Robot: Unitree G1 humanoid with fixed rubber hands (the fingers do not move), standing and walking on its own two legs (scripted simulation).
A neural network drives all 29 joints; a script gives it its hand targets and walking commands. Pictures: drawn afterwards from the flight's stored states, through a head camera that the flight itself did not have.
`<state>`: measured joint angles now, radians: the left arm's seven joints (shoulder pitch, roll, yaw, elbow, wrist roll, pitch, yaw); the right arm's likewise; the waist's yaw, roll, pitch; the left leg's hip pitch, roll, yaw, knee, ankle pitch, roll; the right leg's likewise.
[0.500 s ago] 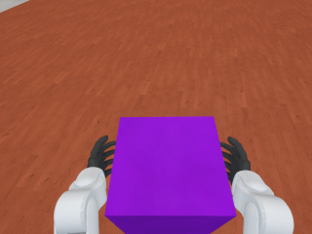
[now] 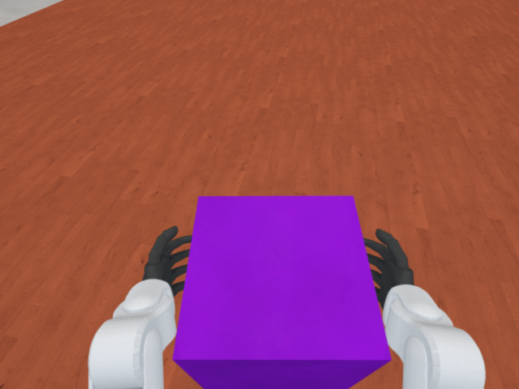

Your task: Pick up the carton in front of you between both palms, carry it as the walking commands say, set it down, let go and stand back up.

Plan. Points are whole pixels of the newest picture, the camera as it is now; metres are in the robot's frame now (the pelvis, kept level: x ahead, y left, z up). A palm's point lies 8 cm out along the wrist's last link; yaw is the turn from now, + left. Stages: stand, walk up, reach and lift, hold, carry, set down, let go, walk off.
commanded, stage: carry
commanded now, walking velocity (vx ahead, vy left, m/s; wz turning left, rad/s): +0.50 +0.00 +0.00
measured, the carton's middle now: (275, 302) +0.25 +0.00 +0.04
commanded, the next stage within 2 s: hold in 1.84 s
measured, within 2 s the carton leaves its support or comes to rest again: neither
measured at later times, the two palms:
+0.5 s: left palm (193, 151) +0.53 +0.16 +0.10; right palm (348, 150) +0.52 -0.14 +0.11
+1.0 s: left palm (211, 139) +0.60 +0.13 +0.08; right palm (350, 141) +0.59 -0.17 +0.08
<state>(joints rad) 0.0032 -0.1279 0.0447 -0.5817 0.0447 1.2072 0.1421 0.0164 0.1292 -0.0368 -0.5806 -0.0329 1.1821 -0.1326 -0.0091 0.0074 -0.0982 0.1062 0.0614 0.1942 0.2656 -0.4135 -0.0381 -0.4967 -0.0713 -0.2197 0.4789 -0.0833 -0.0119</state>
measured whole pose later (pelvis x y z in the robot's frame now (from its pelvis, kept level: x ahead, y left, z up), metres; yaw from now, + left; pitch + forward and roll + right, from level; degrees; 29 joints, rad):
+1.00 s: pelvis +0.34 -0.01 +0.00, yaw -1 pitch +4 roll +1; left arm -0.07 -0.13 0.08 -0.35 0.08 1.16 0.11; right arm -0.06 0.13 -0.07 -0.36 -0.07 1.15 -0.11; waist 0.00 -0.02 -0.11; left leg -0.35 0.05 0.22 0.55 -0.26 0.03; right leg -0.10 -0.07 -0.12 0.49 -0.44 0.02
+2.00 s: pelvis +0.28 -0.02 +0.01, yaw -4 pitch -3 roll +1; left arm -0.21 -0.14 0.18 0.12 0.23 0.73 0.04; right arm -0.22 0.14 -0.17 0.17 -0.23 0.68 0.01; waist 0.01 -0.04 0.04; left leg -0.23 0.02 0.07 0.39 -0.10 0.00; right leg -0.05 0.00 -0.02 0.43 -0.34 -0.02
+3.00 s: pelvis +0.26 +0.03 +0.00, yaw -11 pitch -2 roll +0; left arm -0.51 -0.21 0.49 0.48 0.39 0.54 0.00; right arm -0.52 0.19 -0.52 0.56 -0.44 0.47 0.10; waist 0.04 -0.07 0.07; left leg -0.33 -0.06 0.03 0.51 -0.15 0.05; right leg -0.21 0.00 0.14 0.59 -0.35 0.00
